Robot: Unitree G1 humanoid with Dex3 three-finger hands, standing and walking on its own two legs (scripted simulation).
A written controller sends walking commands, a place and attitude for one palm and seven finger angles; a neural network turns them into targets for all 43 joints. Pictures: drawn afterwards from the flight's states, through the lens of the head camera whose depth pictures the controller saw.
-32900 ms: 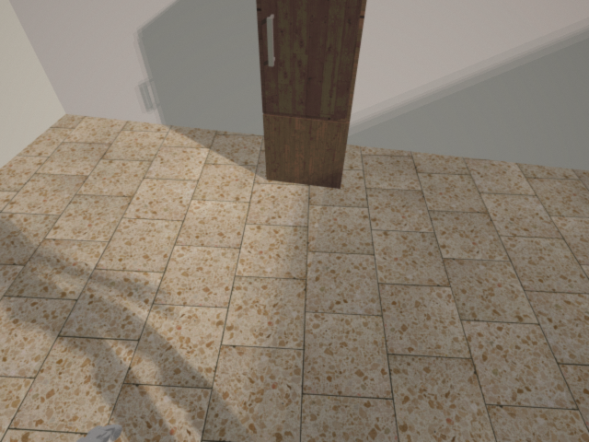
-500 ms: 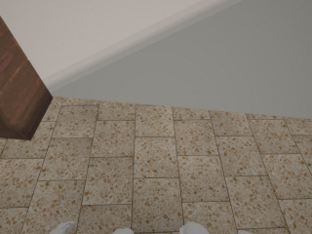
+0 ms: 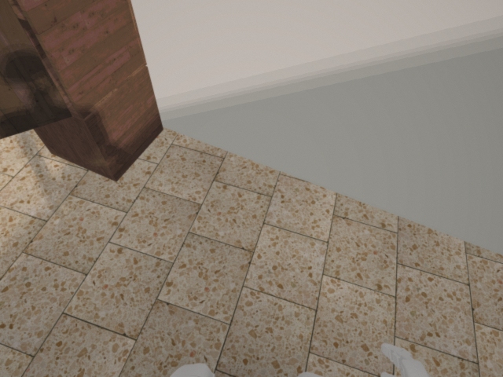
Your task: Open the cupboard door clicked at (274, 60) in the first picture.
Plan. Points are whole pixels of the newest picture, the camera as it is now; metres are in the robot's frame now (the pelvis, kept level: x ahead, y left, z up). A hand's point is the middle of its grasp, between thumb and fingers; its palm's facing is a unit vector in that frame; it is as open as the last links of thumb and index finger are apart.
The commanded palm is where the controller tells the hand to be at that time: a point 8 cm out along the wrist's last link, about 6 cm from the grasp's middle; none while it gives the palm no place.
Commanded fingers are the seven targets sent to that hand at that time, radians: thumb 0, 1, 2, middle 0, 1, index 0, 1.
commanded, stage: turn to face it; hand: left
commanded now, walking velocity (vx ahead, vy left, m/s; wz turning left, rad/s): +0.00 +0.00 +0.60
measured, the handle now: out of the picture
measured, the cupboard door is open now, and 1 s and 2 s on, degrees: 57 57 57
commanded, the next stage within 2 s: take the last steps up to it in 0.96 s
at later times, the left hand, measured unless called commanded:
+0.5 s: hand out of the picture +0.04 +0.17 -0.14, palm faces +0.30 -0.92 -0.26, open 7.4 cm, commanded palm none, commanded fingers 0.00 0.90 0.90 -0.20 -0.30 -0.20 -0.30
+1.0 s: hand out of the picture +0.00 +0.16 -0.14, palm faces +0.50 -0.82 -0.29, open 7.4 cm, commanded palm none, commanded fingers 0.00 0.90 0.90 -0.20 -0.30 -0.20 -0.30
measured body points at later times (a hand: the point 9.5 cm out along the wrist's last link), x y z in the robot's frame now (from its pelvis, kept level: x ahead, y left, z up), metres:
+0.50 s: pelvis +0.02 -0.05 +0.02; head +0.06 -0.04 +0.47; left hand +0.03 +0.22 -0.12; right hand +0.18 -0.28 -0.12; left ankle -0.02 +0.07 -0.67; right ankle +0.04 -0.18 -0.72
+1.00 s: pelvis +0.04 -0.06 +0.01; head +0.07 -0.06 +0.46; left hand -0.02 +0.21 -0.12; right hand +0.23 -0.24 -0.14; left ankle -0.01 +0.06 -0.70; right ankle +0.09 -0.17 -0.72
